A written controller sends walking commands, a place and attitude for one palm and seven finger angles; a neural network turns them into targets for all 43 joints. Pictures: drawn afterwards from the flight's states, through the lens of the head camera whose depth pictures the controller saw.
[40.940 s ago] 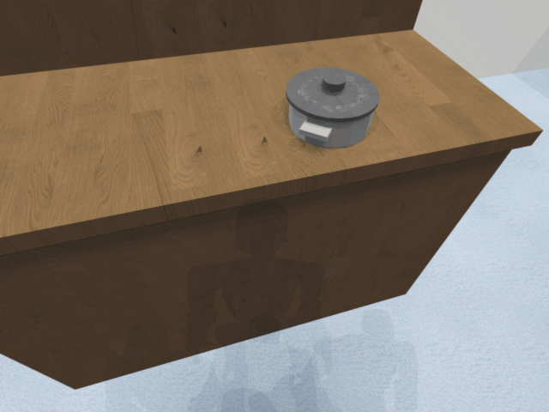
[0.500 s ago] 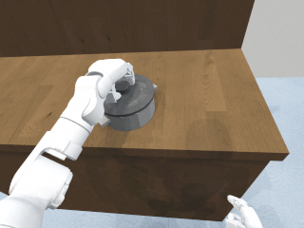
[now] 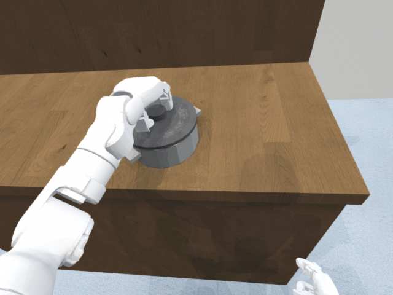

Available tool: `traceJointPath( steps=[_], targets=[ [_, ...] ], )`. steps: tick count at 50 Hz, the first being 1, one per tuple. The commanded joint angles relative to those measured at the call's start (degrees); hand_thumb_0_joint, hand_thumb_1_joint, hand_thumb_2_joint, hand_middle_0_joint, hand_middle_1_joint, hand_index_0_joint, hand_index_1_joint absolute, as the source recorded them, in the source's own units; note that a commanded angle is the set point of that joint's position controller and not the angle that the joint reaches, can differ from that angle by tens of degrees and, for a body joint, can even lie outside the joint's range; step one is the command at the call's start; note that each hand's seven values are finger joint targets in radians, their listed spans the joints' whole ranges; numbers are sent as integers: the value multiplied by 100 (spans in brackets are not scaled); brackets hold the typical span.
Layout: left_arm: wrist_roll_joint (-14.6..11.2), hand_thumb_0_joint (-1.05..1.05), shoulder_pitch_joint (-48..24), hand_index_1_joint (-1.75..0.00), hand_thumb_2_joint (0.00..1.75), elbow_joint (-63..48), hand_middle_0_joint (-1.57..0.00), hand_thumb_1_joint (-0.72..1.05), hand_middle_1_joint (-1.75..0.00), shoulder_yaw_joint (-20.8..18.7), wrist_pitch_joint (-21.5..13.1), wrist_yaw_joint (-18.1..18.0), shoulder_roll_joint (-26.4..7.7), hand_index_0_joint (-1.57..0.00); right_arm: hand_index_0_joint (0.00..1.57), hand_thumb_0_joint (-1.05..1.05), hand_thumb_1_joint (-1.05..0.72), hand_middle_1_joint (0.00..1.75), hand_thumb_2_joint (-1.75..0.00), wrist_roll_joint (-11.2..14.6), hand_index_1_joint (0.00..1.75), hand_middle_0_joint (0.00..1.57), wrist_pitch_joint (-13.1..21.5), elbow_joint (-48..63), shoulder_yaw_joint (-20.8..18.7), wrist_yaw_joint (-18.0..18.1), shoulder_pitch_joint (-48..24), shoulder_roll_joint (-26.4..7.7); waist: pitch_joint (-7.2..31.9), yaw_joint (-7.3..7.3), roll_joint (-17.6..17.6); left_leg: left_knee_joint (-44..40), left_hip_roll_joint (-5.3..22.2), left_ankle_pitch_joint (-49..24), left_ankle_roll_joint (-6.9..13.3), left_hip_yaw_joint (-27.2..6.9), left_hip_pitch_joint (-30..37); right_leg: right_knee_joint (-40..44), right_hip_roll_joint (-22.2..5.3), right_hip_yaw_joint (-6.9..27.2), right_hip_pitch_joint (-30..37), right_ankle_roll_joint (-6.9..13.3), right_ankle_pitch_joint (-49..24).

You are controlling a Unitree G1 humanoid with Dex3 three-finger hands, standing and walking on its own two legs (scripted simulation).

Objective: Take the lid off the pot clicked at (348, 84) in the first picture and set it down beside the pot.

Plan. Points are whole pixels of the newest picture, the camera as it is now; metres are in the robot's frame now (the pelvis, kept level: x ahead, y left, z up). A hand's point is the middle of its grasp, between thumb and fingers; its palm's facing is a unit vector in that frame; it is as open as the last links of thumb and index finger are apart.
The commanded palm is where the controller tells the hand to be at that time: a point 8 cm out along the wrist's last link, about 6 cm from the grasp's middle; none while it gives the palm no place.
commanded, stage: lift the lid straight up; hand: left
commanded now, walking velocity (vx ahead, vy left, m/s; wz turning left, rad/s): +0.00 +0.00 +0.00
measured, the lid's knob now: (156, 112) +0.46 +0.10 +0.15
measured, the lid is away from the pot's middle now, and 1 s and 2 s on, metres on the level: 0.01 0.03 0.03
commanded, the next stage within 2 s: move the lid sideways beside the pot in 1.86 s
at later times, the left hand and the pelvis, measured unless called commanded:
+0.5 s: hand (141, 98) +0.44 +0.11 +0.21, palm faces -0.19 -0.02 -0.98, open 7.6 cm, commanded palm +0.41 +0.12 +0.28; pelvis +0.00 +0.00 +0.00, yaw +0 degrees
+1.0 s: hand (135, 77) +0.44 +0.11 +0.25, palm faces -0.12 -0.01 -0.99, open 7.6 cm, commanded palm +0.41 +0.12 +0.32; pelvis +0.00 +0.01 +0.00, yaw +0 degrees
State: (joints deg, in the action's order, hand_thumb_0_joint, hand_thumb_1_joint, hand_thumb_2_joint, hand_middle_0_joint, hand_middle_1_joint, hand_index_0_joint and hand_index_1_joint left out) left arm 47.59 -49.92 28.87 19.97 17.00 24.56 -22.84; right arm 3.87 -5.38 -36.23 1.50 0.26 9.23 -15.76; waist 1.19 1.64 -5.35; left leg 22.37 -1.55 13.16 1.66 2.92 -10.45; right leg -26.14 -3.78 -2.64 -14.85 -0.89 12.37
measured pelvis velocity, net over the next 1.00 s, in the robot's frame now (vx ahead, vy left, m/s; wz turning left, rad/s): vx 0.00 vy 0.01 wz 0.00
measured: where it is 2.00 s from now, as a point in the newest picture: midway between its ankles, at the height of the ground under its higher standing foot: outside the picture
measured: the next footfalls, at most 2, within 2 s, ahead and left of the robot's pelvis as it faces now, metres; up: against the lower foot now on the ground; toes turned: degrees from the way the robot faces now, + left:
none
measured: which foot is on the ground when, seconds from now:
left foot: down 0.00-1.00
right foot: down 0.00-1.00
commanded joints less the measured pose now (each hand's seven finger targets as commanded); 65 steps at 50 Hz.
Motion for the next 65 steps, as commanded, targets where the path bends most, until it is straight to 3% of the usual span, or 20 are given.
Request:
traceJointPath(
  steps=[1,3,5,8,12,24,27,29,35,38,41,44,46,52,53,55,59,61,64,65],
  targets=[
    [141,0,-3618,-85,111,-1140,-126,61,-106,-873,-42,-295,-1251,-82,20,0,-90,30,-90,-15,30,20,379,811,-176,16,-648,-527,2077,-13,739,-183,-134,-1445,204,-260,452,120,348,-33,956,312,-1705],
    [61,0,-3707,-86,111,-1466,-126,61,-106,-1200,-114,-332,-1633,-82,20,0,-90,30,-90,-50,30,20,434,817,-225,26,-627,-611,2392,-53,632,-121,-148,-1580,226,-291,609,89,317,15,1102,331,-1843],
    [169,0,-3924,-86,111,-1292,-126,61,-106,-917,-107,-300,-1378,-82,20,0,-90,30,-90,-34,30,20,491,807,-176,26,-656,-512,2337,-13,727,-162,-154,-1547,210,-290,548,93,346,0,1104,309,-1834],
    [63,0,-3706,-86,111,-1123,-127,61,-106,-1187,-111,-300,-1624,-82,20,0,-90,30,-90,-40,30,20,481,733,-210,29,-570,-634,2225,-42,739,-179,-152,-1505,200,-291,483,111,314,-8,1083,325,-1806],
    [133,0,-3734,-86,111,-1108,-127,61,-106,-794,-86,-221,-1177,-82,20,0,-90,30,-90,-10,30,20,515,782,-189,-12,-658,-537,2196,-15,722,-179,-139,-1603,185,-263,562,118,338,-27,950,312,-1796],
    [172,0,-4120,-86,111,-1319,-127,61,-106,-1245,-102,-155,-1752,-82,20,0,-90,30,-90,-33,30,20,512,854,-159,-16,-668,-569,2514,-112,738,-218,-141,-1789,174,-278,558,93,313,13,1227,313,-1953],
    [193,0,-3986,-86,111,-909,-127,61,-106,-1007,-15,-87,-1459,-82,20,0,-90,30,-90,-3,30,20,465,831,-146,-6,-705,-583,2106,-58,927,-192,-126,-1678,184,-237,411,127,313,-23,977,316,-1872],
    [169,0,-4198,-86,111,-1269,-127,61,-106,-1057,-58,-86,-1563,-82,20,0,-90,30,-90,-10,30,20,470,876,-150,-19,-712,-566,2415,-71,743,-204,-138,-1755,180,-246,581,128,313,4,1088,312,-1876],
    [197,0,-4517,-86,111,-1260,-127,61,-106,-1112,-29,-55,-1676,-82,20,0,-90,30,-90,-15,30,20,512,867,-146,5,-695,-573,2423,-59,720,-172,-140,-1775,186,-278,596,133,312,6,1081,327,-1903],
    [50,0,-4453,-86,111,-1343,-127,61,-106,-835,-49,-25,-1330,-82,20,0,-90,30,-90,4,30,20,534,864,-176,-26,-703,-595,2456,2,593,-124,-119,-2015,175,-335,784,111,304,-24,922,354,-1916],
    [196,0,-4516,-86,111,-942,-127,61,-106,-1106,32,-12,-1636,-82,20,0,-90,30,-90,-8,30,20,514,789,-135,-4,-641,-587,2252,-53,845,-190,-130,-1772,177,-297,535,152,320,-37,950,338,-1826],
    [206,0,-4756,-86,111,-1313,-127,61,-106,-1227,-53,-9,-1855,-82,20,0,-90,30,-90,-28,30,20,551,864,-121,0,-681,-566,2678,-107,712,-222,-146,-1947,176,-298,627,114,297,20,1233,333,-1978],
    [201,0,-4732,-86,111,-1296,-127,61,-106,-949,-11,35,-1500,-82,20,0,-90,30,-90,2,30,20,543,880,-126,-28,-717,-545,2467,-63,745,-174,-118,-2088,180,-296,652,111,294,-9,1054,344,-2048],
    [230,0,-4581,-86,111,-1169,-127,61,-106,-1190,76,101,-1762,-82,20,0,-90,30,-90,2,30,20,461,895,-121,-53,-725,-604,2364,-121,855,-184,-108,-2013,168,-268,506,113,290,-19,1047,348,-2001],
    [53,0,-4506,-86,111,-1390,-127,61,-106,-1146,1,81,-1690,-82,20,0,-90,30,-90,9,30,20,452,923,-155,-70,-747,-654,2424,-95,782,-152,-111,-2087,169,-310,627,119,259,-14,1035,362,-2004],
    [185,0,-4873,-86,111,-1514,-127,61,-106,-951,34,119,-1499,-82,20,0,-90,30,-90,3,30,20,482,958,-139,-66,-744,-535,2503,-75,746,-125,-114,-2158,181,-306,691,117,301,-28,1015,356,-2007],
    [239,0,-4858,-86,111,-1338,-127,61,-106,-1392,53,102,-2081,-82,20,0,-90,30,-90,-20,30,20,467,940,-105,-25,-721,-585,2607,-155,883,-238,-121,-1947,168,-245,496,127,276,26,1250,333,-1969],
    [226,0,-4959,-86,111,-1205,-127,61,-106,-1131,96,150,-1772,-82,20,0,-90,30,-90,9,30,20,470,935,-99,-17,-755,-563,2325,-106,904,-211,-115,-1870,171,-262,438,134,268,-19,1048,350,-1893],
    [202,0,-5008,-86,111,-1613,-127,61,-106,-1176,59,171,-1886,-82,20,0,-90,30,-90,8,30,20,480,1025,-97,-55,-810,-557,2756,-154,647,-199,-126,-2149,157,-271,635,95,269,27,1210,347,-2001],
    [219,0,-5028,-86,111,-1445,-127,61,-106,-1034,103,200,-1689,-82,20,0,-90,30,-90,16,30,20,474,1016,-113,-46,-851,-538,2539,-104,757,-137,-118,-2023,178,-251,588,114,270,9,1073,354,-1951]
  ],
)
